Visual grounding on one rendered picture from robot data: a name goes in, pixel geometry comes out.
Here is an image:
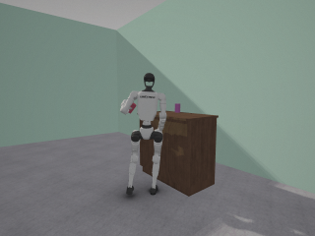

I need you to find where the right robot upper arm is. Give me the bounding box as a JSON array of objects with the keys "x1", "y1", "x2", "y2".
[{"x1": 157, "y1": 92, "x2": 166, "y2": 119}]

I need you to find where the table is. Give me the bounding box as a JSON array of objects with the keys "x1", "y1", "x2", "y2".
[{"x1": 137, "y1": 110, "x2": 219, "y2": 197}]

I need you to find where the right robot thigh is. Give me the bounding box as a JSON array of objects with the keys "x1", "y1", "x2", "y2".
[{"x1": 152, "y1": 131, "x2": 163, "y2": 164}]

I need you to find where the sponge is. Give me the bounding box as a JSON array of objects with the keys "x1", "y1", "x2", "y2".
[{"x1": 129, "y1": 102, "x2": 137, "y2": 114}]

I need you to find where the robot left hand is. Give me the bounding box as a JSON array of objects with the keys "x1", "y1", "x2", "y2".
[{"x1": 121, "y1": 99, "x2": 132, "y2": 110}]

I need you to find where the robot head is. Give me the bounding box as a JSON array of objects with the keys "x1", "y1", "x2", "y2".
[{"x1": 142, "y1": 73, "x2": 155, "y2": 92}]

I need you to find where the left robot upper arm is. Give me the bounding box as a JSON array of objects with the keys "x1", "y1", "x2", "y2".
[{"x1": 121, "y1": 90, "x2": 139, "y2": 115}]

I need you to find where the robot right forearm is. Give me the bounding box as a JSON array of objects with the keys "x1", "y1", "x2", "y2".
[{"x1": 158, "y1": 113, "x2": 167, "y2": 131}]

